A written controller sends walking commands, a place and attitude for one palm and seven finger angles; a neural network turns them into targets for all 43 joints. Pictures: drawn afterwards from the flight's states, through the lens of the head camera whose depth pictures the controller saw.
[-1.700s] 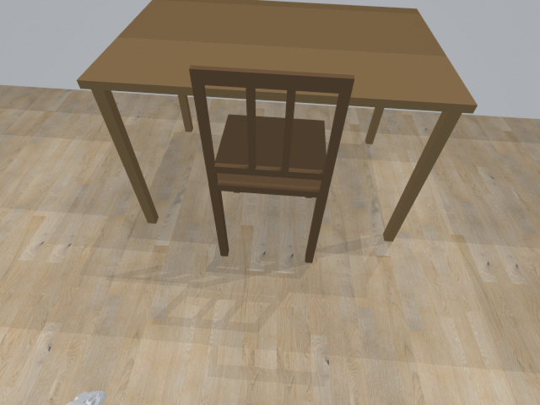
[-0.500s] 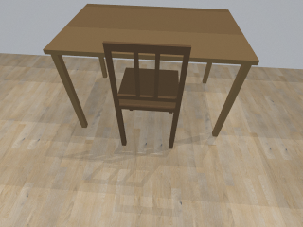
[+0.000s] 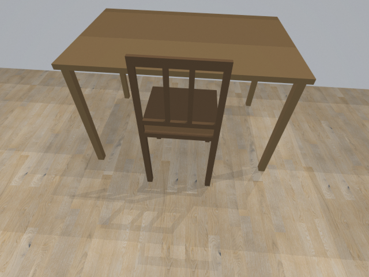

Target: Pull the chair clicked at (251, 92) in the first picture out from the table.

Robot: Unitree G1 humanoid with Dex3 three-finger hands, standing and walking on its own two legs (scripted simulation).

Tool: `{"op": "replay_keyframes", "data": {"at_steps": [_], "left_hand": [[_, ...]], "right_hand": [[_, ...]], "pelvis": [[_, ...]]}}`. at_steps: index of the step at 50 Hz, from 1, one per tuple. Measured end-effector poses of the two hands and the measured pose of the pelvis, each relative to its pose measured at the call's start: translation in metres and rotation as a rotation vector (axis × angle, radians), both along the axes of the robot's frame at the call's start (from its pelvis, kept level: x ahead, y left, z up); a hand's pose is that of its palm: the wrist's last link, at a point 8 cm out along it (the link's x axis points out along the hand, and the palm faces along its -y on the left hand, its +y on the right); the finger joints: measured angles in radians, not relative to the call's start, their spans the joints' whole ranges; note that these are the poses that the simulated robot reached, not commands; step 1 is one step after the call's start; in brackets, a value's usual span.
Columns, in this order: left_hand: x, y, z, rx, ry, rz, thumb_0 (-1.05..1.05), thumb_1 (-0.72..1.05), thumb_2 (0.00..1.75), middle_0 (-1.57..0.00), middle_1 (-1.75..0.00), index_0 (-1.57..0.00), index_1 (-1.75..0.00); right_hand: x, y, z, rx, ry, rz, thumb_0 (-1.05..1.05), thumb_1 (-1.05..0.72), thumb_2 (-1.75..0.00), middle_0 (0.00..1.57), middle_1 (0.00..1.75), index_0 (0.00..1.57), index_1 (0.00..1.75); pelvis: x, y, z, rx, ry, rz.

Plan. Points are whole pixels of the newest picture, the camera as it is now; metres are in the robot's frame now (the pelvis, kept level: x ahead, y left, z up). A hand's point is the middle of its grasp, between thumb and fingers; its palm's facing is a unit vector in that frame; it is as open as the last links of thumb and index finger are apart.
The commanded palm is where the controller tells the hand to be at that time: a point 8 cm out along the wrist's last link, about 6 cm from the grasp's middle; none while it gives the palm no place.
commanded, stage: take the last steps up to it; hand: left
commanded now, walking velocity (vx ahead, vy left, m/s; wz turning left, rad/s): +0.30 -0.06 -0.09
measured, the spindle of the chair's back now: (166, 96) +0.83 +0.13 -0.10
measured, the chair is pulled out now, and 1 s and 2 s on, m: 0.00 0.00 0.00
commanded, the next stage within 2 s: come to a stop and stand still in 0.92 s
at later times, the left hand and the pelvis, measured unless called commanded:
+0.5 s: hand out of the picture +0.01 +0.14 -0.18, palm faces +0.05 -0.99 -0.13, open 7.4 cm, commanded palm none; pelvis +0.14 +0.00 -0.01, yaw -2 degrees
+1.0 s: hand (142, 191) +0.41 +0.16 -0.17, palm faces -0.06 -0.97 -0.23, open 7.3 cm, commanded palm none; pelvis +0.31 -0.02 -0.02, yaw -3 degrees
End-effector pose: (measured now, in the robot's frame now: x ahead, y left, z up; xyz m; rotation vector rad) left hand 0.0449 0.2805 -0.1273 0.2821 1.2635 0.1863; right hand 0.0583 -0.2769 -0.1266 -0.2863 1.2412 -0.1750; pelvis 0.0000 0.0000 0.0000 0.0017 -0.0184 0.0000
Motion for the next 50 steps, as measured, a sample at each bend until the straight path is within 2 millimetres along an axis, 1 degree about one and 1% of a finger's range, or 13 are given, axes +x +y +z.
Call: {"op": "replay_keyframes", "data": {"at_steps": [8, 12, 15, 19, 23, 27, 29, 31, 37, 40, 43, 47, 50], "left_hand": [[-0.021, -0.036, -0.027, -0.100, 0.138, 0.030, 0.00, 0.91, 0.90, -0.20, -0.30, -0.20, -0.30], [-0.016, -0.060, -0.032, -0.122, 0.178, 0.048, 0.00, 0.91, 0.90, -0.20, -0.30, -0.20, -0.30], [-0.014, -0.074, -0.031, -0.131, 0.159, 0.093, 0.00, 0.91, 0.90, -0.20, -0.30, -0.20, -0.30], [-0.028, -0.087, -0.023, -0.143, 0.230, 0.139, 0.00, 0.91, 0.90, -0.20, -0.30, -0.20, -0.30], [-0.038, -0.092, -0.018, -0.174, 0.361, 0.157, 0.00, 0.91, 0.90, -0.20, -0.30, -0.20, -0.30], [-0.024, -0.082, -0.028, -0.199, 0.444, 0.163, 0.00, 0.90, 0.90, -0.20, -0.30, -0.20, -0.30], [-0.005, -0.072, -0.039, -0.202, 0.452, 0.154, 0.00, 0.90, 0.90, -0.20, -0.30, -0.21, -0.30], [0.029, -0.060, -0.044, -0.189, 0.408, 0.129, 0.00, 0.90, 0.90, -0.20, -0.30, -0.20, -0.30], [0.166, -0.040, -0.033, -0.153, 0.119, 0.067, 0.00, 0.91, 0.90, -0.20, -0.30, -0.20, -0.30], [0.226, -0.041, -0.021, -0.139, 0.010, 0.033, 0.00, 0.92, 0.90, -0.19, -0.30, -0.20, -0.30], [0.275, -0.043, -0.012, -0.114, -0.044, -0.005, 0.01, 0.93, 0.90, -0.19, -0.30, -0.20, -0.30], [0.329, -0.056, -0.007, -0.093, -0.080, -0.057, 0.00, 0.93, 0.90, -0.19, -0.30, -0.20, -0.30], [0.357, -0.071, -0.013, -0.083, -0.109, -0.071, 0.00, 0.92, 0.90, -0.19, -0.30, -0.20, -0.30]], "right_hand": [[-0.027, 0.031, -0.024, 0.080, 0.098, -0.084, 0.01, -0.91, -0.90, 0.20, 0.30, 0.20, 0.30], [-0.043, 0.037, -0.036, 0.118, 0.182, -0.140, 0.01, -0.91, -0.90, 0.20, 0.30, 0.20, 0.30], [-0.039, 0.040, -0.035, 0.132, 0.257, -0.133, 0.01, -0.91, -0.90, 0.20, 0.30, 0.20, 0.30], [0.010, 0.041, -0.031, 0.137, 0.222, -0.113, 0.01, -0.91, -0.90, 0.20, 0.30, 0.20, 0.30], [0.087, 0.039, -0.025, 0.116, 0.088, -0.097, 0.02, -0.94, -0.90, 0.20, 0.30, 0.20, 0.30], [0.164, 0.044, -0.023, 0.082, -0.068, -0.068, 0.02, -0.94, -0.90, 0.20, 0.30, 0.20, 0.30], [0.188, 0.047, -0.025, 0.059, -0.131, -0.070, 0.02, -0.94, -0.90, 0.20, 0.30, 0.20, 0.30], [0.197, 0.052, -0.023, 0.059, -0.138, -0.085, 0.01, -0.93, -0.90, 0.20, 0.30, 0.20, 0.30], [0.195, 0.063, -0.015, 0.081, -0.031, -0.116, 0.00, -0.95, -0.90, 0.20, 0.30, 0.20, 0.30], [0.193, 0.062, -0.015, 0.102, 0.019, -0.133, 0.00, -0.95, -0.90, 0.20, 0.30, 0.20, 0.30], [0.191, 0.060, -0.018, 0.128, 0.060, -0.166, 0.01, -0.94, -0.90, 0.20, 0.30, 0.20, 0.30], [0.191, 0.052, -0.028, 0.159, 0.124, -0.214, 0.01, -0.92, -0.90, 0.20, 0.30, 0.20, 0.30], [0.196, 0.042, -0.040, 0.173, 0.180, -0.227, 0.01, -0.92, -0.90, 0.20, 0.30, 0.20, 0.30]], "pelvis": [[0.035, -0.003, -0.012, 0.013, 0.013, -0.028], [0.057, -0.013, -0.018, 0.001, 0.017, -0.031], [0.072, -0.017, -0.017, -0.009, 0.019, -0.013], [0.096, -0.015, -0.012, -0.005, 0.022, -0.016], [0.124, -0.006, -0.011, -0.005, 0.028, -0.025], [0.158, 0.007, -0.023, -0.008, 0.017, -0.038], [0.174, 0.013, -0.032, -0.018, 0.009, -0.053], [0.186, 0.015, -0.030, -0.004, 0.000, -0.066], [0.223, 0.016, -0.010, 0.010, 0.013, -0.057], [0.242, 0.013, -0.004, 0.016, 0.017, -0.054], [0.262, 0.006, -0.003, 0.024, 0.018, -0.053], [0.291, -0.010, -0.006, 0.031, 0.016, -0.057], [0.314, -0.023, -0.016, 0.022, 0.014, -0.057]]}}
